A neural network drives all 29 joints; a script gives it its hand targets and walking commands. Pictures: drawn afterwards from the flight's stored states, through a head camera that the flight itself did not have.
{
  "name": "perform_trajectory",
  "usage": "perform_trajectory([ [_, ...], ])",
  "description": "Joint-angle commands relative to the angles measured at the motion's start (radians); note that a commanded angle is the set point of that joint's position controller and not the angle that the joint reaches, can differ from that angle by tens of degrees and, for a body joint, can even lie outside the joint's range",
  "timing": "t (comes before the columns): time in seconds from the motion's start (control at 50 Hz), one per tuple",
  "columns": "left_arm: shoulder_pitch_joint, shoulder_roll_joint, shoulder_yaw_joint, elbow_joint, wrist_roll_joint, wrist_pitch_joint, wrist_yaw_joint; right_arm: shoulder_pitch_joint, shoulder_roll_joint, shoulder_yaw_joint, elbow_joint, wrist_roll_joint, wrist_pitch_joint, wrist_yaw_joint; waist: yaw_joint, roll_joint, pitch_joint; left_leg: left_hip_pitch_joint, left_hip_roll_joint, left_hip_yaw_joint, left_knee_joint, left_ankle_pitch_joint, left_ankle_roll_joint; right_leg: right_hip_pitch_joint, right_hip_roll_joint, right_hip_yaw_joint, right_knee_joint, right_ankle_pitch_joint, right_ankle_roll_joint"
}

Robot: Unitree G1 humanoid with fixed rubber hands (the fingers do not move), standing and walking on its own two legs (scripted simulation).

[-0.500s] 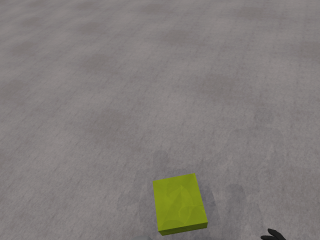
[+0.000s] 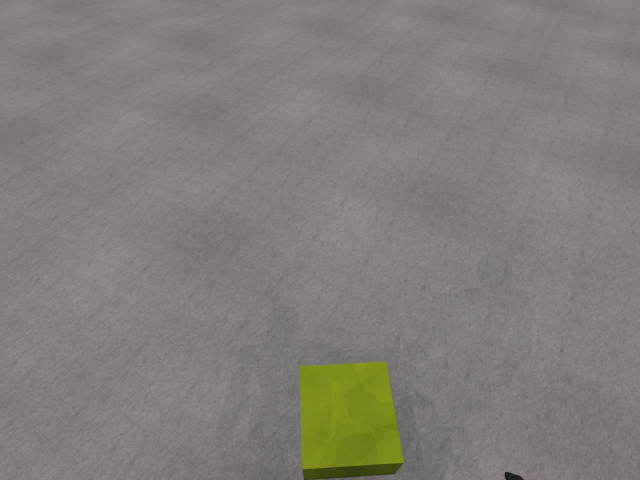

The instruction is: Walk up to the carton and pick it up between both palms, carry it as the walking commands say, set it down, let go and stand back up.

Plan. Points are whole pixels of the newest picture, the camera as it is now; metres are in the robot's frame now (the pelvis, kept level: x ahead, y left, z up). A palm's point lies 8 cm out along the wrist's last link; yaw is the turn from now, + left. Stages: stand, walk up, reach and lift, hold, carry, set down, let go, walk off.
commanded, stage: walk up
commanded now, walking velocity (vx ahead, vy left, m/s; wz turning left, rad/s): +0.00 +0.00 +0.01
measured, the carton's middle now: (346, 419) +0.40 -0.04 -0.70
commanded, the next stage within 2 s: stand in 1.74 s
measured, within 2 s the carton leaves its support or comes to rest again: neither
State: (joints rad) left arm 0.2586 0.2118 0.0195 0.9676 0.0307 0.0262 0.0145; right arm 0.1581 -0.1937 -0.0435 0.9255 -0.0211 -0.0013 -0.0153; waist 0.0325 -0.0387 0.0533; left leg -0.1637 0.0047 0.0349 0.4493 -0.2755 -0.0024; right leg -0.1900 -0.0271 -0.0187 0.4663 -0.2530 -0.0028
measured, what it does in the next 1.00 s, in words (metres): steps on the spot: right foot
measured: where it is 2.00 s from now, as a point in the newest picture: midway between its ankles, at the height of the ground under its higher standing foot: outside the picture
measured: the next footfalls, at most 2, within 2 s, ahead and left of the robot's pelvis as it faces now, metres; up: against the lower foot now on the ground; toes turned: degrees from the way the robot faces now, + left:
right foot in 0.64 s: +0.02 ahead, -0.21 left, +0.00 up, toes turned -3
left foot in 1.10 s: -0.03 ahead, +0.07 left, +0.00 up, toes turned -3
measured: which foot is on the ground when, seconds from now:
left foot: down 0.00-0.64, up 0.66-1.00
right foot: down 0.00-0.42, up 0.44-0.62, down 0.64-1.00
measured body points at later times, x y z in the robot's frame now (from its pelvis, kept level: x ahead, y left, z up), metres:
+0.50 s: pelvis -0.01 -0.03 +0.00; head +0.01 -0.02 +0.45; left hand +0.04 +0.24 -0.15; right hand -0.01 -0.29 -0.14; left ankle -0.02 +0.12 -0.74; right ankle -0.05 -0.13 -0.69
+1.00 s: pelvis -0.04 -0.08 +0.00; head -0.01 -0.08 +0.45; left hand -0.01 +0.18 -0.14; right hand +0.00 -0.33 -0.15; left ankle -0.08 +0.02 -0.70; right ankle -0.02 -0.21 -0.74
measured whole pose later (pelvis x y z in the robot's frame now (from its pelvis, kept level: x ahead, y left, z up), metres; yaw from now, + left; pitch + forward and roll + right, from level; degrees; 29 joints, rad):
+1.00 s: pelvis -0.04 -0.08 +0.00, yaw +0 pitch +1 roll +1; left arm 0.24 0.21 0.05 1.01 0.03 0.00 0.07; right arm 0.24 -0.22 -0.05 1.00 -0.02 0.07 -0.01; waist 0.02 -0.01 0.04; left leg -0.31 -0.04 0.06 0.80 -0.45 -0.03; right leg -0.25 -0.07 -0.04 0.46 -0.22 0.01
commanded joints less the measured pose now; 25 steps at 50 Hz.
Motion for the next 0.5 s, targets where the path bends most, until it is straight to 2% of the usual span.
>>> perform_trajectory([
  [0.0, 0.002, 0.133, 0.019, -0.016, -0.002, -0.036, 0.007, 0.043, -0.075, -0.018, -0.013, 0.009, -0.003, -0.006, -0.042, -0.006, -0.059, 0.002, 0.088, -0.071, -0.050, 0.224, 0.031, 0.065, -0.119, 0.108, -0.096, 0.396, -0.036],
  [0.02, 0.003, 0.127, 0.019, -0.007, -0.004, -0.041, 0.005, 0.044, -0.071, -0.013, -0.001, 0.006, -0.001, -0.010, -0.031, -0.050, -0.049, 0.018, 0.074, -0.057, -0.057, 0.153, 0.021, 0.045, -0.133, 0.127, -0.096, 0.420, -0.050],
  [0.04, 0.001, 0.121, 0.016, 0.002, -0.004, -0.045, 0.005, 0.048, -0.079, -0.012, 0.010, 0.006, -0.001, -0.011, -0.030, -0.061, -0.042, 0.029, 0.077, -0.059, -0.062, 0.152, 0.014, 0.040, -0.134, 0.127, -0.103, 0.409, -0.053],
  [0.12, -0.011, 0.108, 0.011, 0.031, -0.011, -0.042, 0.011, 0.056, -0.109, -0.012, 0.051, 0.006, -0.012, -0.007, -0.026, -0.019, -0.050, 0.060, 0.108, -0.074, -0.096, 0.254, 0.008, 0.046, -0.100, 0.088, -0.128, 0.329, -0.033],
  [0.36, -0.023, 0.107, 0.018, 0.088, -0.021, -0.038, 0.014, 0.106, -0.097, -0.005, 0.151, 0.001, -0.012, -0.014, -0.028, 0.035, -0.017, 0.031, 0.110, -0.066, -0.141, 0.211, -0.008, 0.061, -0.091, 0.081, -0.163, 0.199, -0.031],
  [0.38, -0.009, 0.090, 0.017, 0.099, -0.020, -0.028, 0.017, 0.117, -0.075, 0.001, 0.159, 0.001, -0.007, -0.020, -0.032, 0.040, -0.019, 0.030, 0.124, -0.053, -0.125, 0.214, -0.012, 0.043, -0.089, 0.072, -0.166, 0.184, -0.032],
  [0.4, -0.047, 0.239, 0.081, 0.067, -0.007, 0.010, 0.006, 0.194, -0.233, -0.052, 0.142, -0.004, 0.002, -0.050, -0.058, -0.058, 0.054, 0.078, 0.325, -0.245, -0.084, 0.479, 0.030, -0.162, -0.006, -0.048, 0.082, 0.156, 0.013],
  [0.42, -0.060, 0.160, 0.081, 0.024, 0.007, 0.026, 0.004, 0.254, -0.283, -0.069, 0.148, 0.004, 0.011, -0.067, -0.089, 0.163, 0.000, 0.109, 0.512, -0.365, -0.078, 0.894, 0.155, -0.281, 0.016, -0.056, 0.340, -0.228, 0.048],
  [0.44, -0.065, 0.103, 0.080, -0.009, 0.024, 0.043, 0.002, 0.298, -0.262, -0.064, 0.150, 0.001, 0.009, -0.072, -0.107, 0.181, -0.061, 0.084, 0.563, -0.352, -0.082, 0.904, 0.233, -0.307, -0.011, 0.034, 0.588, -0.336, 0.048],
  [0.46, -0.061, 0.066, 0.069, -0.011, 0.014, 0.047, -0.001, 0.251, -0.218, -0.059, 0.133, 0.003, 0.005, -0.069, -0.090, 0.182, -0.086, 0.025, 0.494, -0.265, -0.095, 0.672, 0.226, -0.272, -0.021, 0.082, 0.670, -0.273, 0.039],
  [0.48, -0.047, 0.072, 0.063, -0.017, 0.007, 0.045, -0.010, 0.156, -0.196, -0.058, 0.111, -0.008, 0.008, -0.064, -0.054, 0.203, -0.059, -0.045, 0.426, -0.210, -0.119, 0.393, 0.176, -0.258, -0.034, 0.101, 0.667, -0.212, 0.027],
])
